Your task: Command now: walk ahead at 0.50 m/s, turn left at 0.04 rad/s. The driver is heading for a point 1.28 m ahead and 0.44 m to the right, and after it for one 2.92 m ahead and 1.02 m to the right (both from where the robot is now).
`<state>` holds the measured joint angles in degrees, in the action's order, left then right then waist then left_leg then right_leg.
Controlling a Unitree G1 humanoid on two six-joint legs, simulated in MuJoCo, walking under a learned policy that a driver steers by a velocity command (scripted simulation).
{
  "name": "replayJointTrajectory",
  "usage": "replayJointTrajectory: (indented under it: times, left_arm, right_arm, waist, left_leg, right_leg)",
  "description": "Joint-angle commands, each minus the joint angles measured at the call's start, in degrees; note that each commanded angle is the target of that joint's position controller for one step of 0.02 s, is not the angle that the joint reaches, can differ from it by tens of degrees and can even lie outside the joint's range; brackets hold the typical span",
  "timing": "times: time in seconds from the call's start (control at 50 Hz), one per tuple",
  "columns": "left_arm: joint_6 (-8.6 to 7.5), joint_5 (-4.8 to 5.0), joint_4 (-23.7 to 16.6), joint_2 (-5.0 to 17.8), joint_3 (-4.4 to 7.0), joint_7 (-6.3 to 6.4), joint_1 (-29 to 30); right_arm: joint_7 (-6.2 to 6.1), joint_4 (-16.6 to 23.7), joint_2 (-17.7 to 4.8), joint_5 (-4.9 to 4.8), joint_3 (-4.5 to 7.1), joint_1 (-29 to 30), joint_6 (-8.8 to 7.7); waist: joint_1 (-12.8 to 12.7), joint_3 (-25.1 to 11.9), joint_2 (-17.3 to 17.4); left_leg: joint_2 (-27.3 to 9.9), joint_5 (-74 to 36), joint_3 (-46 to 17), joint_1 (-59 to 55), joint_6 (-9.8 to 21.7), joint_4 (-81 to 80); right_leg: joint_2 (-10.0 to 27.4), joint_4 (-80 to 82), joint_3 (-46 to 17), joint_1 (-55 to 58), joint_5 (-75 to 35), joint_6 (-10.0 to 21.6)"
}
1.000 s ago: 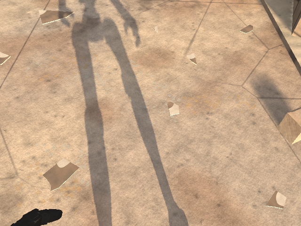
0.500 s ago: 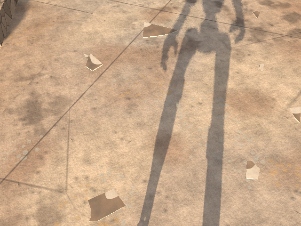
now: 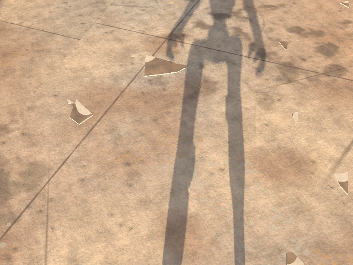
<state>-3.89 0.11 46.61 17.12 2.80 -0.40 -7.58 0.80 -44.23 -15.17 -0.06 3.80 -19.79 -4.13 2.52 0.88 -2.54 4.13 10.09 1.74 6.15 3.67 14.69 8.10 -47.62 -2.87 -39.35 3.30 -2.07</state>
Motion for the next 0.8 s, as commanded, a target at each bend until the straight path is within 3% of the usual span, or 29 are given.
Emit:
replayJointTrajectory:
  times: [0.02,0.08,0.14,0.16,0.18,0.2,0.22,0.24,0.26,0.28,0.3,0.32,0.36,0.4,0.52,0.62,0.68,0.7,0.72,0.74,0.76,0.78,0.8]
  left_arm:
    - [-0.79,0.18,-3.54,1.61,-0.21,-0.56,3.66]
    - [-0.94,0.64,-5.17,2.75,-0.13,-1.34,7.5]
    - [-1.35,0.59,-5.88,4.46,0.34,-2.07,7.34]
    - [-1.51,0.55,-5.37,5.13,0.68,-2.13,5.09]
    - [-1.63,0.39,-3.64,6.69,1.65,-1.95,-0.63]
    - [-1.69,0.14,-1.24,10.09,3.06,-1.47,-9.92]
    - [-1.38,-0.79,-0.26,16.41,4.58,-1.2,-16.21]
    - [-1.16,0.35,0.34,12.96,3.71,-1.62,-18.48]
    - [-1.25,0.66,-0.15,9.77,2.55,-1.64,-15.01]
    - [-1.2,0.35,-1.05,8.15,2.07,-1.52,-11.18]
    - [-1.17,-0.08,-1.48,6.69,1.62,-1.54,-7.65]
    - [-1.43,-0.65,-1.81,4.97,1.06,-1.57,-5.59]
    - [-1.91,-0.7,-1.54,4.61,1.0,-1.55,-4.78]
    - [-2.31,-0.33,-0.61,5.88,1.36,-1.17,-5.61]
    - [-1.61,0.41,1.87,7.66,1.75,0.12,-9.75]
    - [-0.32,0.96,4.58,8.57,2.11,0.35,-14.42]
    - [0.55,1.33,5.33,9.35,2.56,0.73,-14.37]
    - [0.79,1.39,5.15,9.93,2.72,0.83,-13.22]
    - [1.01,1.28,4.84,9.31,2.43,0.86,-12.19]
    - [0.89,0.32,3.53,6.6,1.32,0.83,-11.83]
    - [-0.16,0.09,2.35,-0.3,-0.72,0.52,-18.83]
    - [-1.16,1.34,3.4,3.43,0.06,0.31,-17.55]
    - [-1.55,2.85,1.95,7.86,1.43,0.21,-12.8]
  right_arm:
    - [-0.69,2.97,-9.38,-0.5,2.19,2.2,-1.03]
    - [-0.73,0.81,-10.32,-1.16,2.5,-0.45,-0.66]
    - [-1.07,-0.72,-10.93,-1.34,2.78,-0.99,0.11]
    - [-1.19,-0.96,-11.15,-1.34,2.81,-0.46,0.47]
    - [-1.29,-1.04,-10.6,-1.22,2.5,0.13,0.83]
    - [-1.49,-0.69,-8.2,-0.52,1.49,-0.78,1.03]
    - [-1.21,1.03,-3.01,-0.23,-0.27,-7.16,0.22]
    - [-1.13,0.31,-3.87,-0.42,-0.35,-6.49,-0.84]
    - [-0.8,1.16,-8.75,-1.86,0.96,-2.14,-1.46]
    - [-0.85,2.15,-8.85,-2.16,0.87,1.84,-1.72]
    - [-1.13,2.56,-8.43,-1.36,0.92,4.2,-1.63]
    - [-1.32,2.4,-8.01,-0.82,1.23,4.15,-1.13]
    - [-1.3,1.65,-6.03,-0.64,1.02,2.17,-0.09]
    - [-1.44,2.14,-5.1,-0.37,0.82,3.7,0.44]
    - [-0.66,4.51,-2.99,-0.4,-0.17,14.6,-0.24]
    - [0.87,6.9,-3.31,-1.05,-0.53,22.04,-0.96]
    - [1.45,7.25,-5.08,-0.87,0.01,21.12,-1.51]
    - [1.35,6.35,-6.29,-0.74,0.62,17.5,-1.72]
    - [0.93,3.91,-8.5,-0.54,1.88,9.62,-1.83]
    - [0.29,1.65,-12.07,0.27,3.15,-0.74,-1.79]
    - [-0.09,0.55,-17.72,0.91,4.47,-5.69,-1.27]
    - [-0.09,0.52,-12.42,0.36,3.09,-6.27,-1.01]
    - [-0.27,0.88,-9.56,0.12,2.04,-2.03,-1.07]
  waist:
    - [-0.37,1.53,5.7]
    - [0.74,2.35,6.02]
    - [-0.42,1.98,6.69]
    - [-1.91,0.82,7.15]
    - [-4.99,-2.48,6.54]
    - [-8.41,-9.63,3.9]
    - [-7.18,-18.58,-9.48]
    - [-8.7,-22.22,-13.67]
    - [-8.67,-14.48,-8.59]
    - [-7.65,-9.16,-4.8]
    - [-6.25,-4.89,-2.26]
    - [-4.43,-3.13,-2.98]
    - [-2.62,-3.11,-3.81]
    - [-2.26,-1.89,-2.44]
    - [-5.44,1.08,-1.14]
    - [-7.76,3.67,-0.92]
    - [-5.61,2.82,-1.63]
    - [-3.17,0.77,-2.21]
    - [0.93,-4.13,-1.37]
    - [5.06,-12.68,1.64]
    - [2.89,-21.33,15.93]
    - [4.45,-23.77,16.44]
    - [4.15,-13.91,12.46]
  left_leg:
    - [-13.6,-8.84,-6.01,6.03,8.89,-6.9]
    - [-16.18,-6.37,-7.29,1.15,8.16,-4.9]
    - [-18.76,-9.48,-8.88,-4.34,6.69,-0.94]
    - [-18.54,-14.28,-8.59,-5.3,5.88,1.94]
    - [-16.14,-22.77,-6.61,-5.02,4.54,9.22]
    - [-12.69,-21.48,-3.53,0.27,2.51,22.47]
    - [-4.29,-2.5,0.56,22.32,-2.33,45.49]
    - [-0.8,23.32,-6.59,32.08,-2.96,54.94]
    - [-4.24,20.98,-8.7,38.07,-2.08,59.7]
    - [-7.23,15.88,-7.02,38.64,-1.3,58.41]
    - [-9.32,11.46,-5.92,37.15,-1.33,54.74]
    - [-11.13,8.27,-6.33,33.76,-1.38,51.49]
    - [-11.77,5.54,-5.94,29.31,-2.15,48.84]
    - [-12.07,2.24,-5.45,30.74,-3.27,44.97]
    - [-10.55,-13.88,-3.31,30.86,-4.47,24.65]
    - [-8.8,-13.35,-2.63,31.28,-3.2,16.41]
    - [-7.54,-7.44,-2.74,27.19,-1.2,13.6]
    - [-6.05,-6.06,-1.61,21.23,-0.36,12.49]
    - [-4.77,-7.09,-0.36,9.58,1.05,11.08]
    - [-11.29,-8.59,-6.4,-8.23,3.98,14.36]
    - [-26.38,-0.68,-30.65,-30.18,12.16,11.44]
    - [-28.55,7.4,-41.3,-29.42,13.53,4.48]
    - [-26.6,9.15,-32.86,-21.95,10.57,2.98]
  right_leg:
    - [-1.91,9.64,1.52,6.35,-9.36,-0.1]
    - [-2.76,14.29,0.83,6.1,-8.04,1.15]
    - [-3.6,17.34,0.96,7.49,-1.28,3.74]
    - [-4.62,18.33,2.22,10.99,0.77,4.67]
    - [-6.45,19.69,4.05,18.97,1.6,6.07]
    - [-3.58,18.04,1.24,33.14,-0.85,8.45]
    - [10.74,20.3,-22.99,55.57,6.55,17.4]
    - [13.73,29.65,-39.68,60.12,15.77,20.56]
    - [12.52,30.57,-33.44,55.21,20.63,17.75]
    - [10.52,31.11,-26.29,47.91,18.51,15.8]
    - [8.43,32.63,-20.94,40.48,13.41,15.08]
    - [6.57,34.27,-17.13,35.33,8.45,14.36]
    - [5.15,36.94,-13.08,31.05,2.56,14.85]
    - [5.0,38.89,-9.78,30.26,-2.43,15.69]
    - [2.35,40.77,-1.91,32.42,-5.43,13.47]
    - [5.43,38.46,-2.25,39.29,-4.94,13.23]
    - [7.15,33.75,-4.08,42.76,-11.91,12.02]
    - [6.42,29.72,-3.9,42.38,-19.3,11.35]
    - [3.56,21.17,-2.19,39.86,-25.12,9.97]
    - [0.24,6.56,-0.24,29.99,-16.53,7.95]
    - [-9.49,-15.53,3.32,6.95,13.25,3.57]
    - [-9.67,-24.37,-4.14,0.22,29.93,3.39]
    - [-6.55,-27.04,-4.67,-3.96,26.56,3.96]
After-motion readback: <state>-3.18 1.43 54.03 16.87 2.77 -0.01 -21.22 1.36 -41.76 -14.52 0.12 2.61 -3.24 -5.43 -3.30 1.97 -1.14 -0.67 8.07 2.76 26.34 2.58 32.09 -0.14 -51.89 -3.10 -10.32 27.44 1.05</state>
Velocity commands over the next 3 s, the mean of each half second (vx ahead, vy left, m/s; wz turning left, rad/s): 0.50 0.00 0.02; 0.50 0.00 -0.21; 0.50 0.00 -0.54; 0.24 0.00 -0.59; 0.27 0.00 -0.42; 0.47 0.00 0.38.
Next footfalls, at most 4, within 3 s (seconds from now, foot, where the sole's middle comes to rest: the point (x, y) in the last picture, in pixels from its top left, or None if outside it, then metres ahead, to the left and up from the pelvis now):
0.20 right None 0.28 -0.16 -0.78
0.74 left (153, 241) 0.58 0.08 -0.78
1.28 right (221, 185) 0.82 -0.21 -0.78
1.74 left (203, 127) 1.16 -0.16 -0.78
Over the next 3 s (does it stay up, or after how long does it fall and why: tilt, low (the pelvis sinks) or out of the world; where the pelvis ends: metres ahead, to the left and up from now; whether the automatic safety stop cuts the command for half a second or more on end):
stays up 1.27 -0.49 0.00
